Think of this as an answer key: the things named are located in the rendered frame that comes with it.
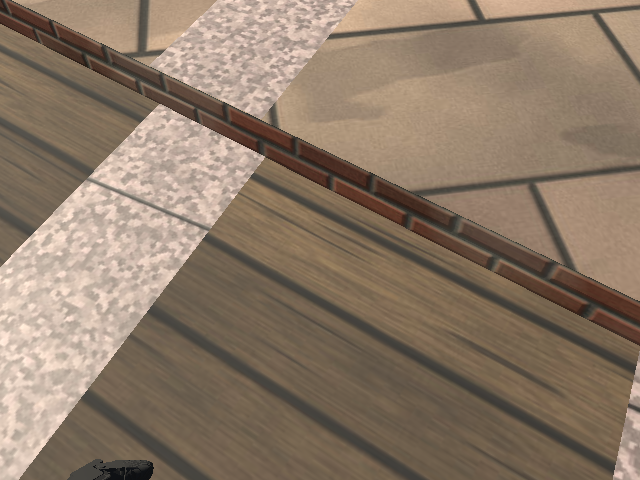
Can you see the left robot hand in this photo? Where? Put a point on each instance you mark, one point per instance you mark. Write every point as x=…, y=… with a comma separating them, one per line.
x=115, y=470

